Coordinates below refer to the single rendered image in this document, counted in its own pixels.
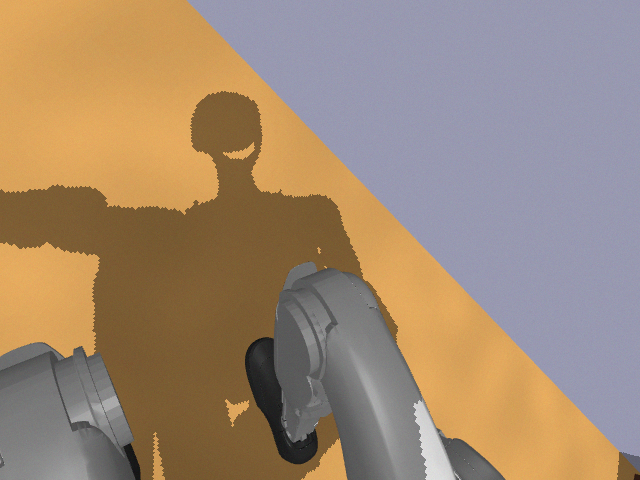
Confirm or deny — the right robot foot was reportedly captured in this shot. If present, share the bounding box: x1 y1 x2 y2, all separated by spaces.
245 337 318 464

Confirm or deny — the right robot hand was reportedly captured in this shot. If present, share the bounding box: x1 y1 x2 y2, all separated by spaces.
437 428 506 480

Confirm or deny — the left robot foot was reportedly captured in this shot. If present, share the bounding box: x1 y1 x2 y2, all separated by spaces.
124 443 141 480

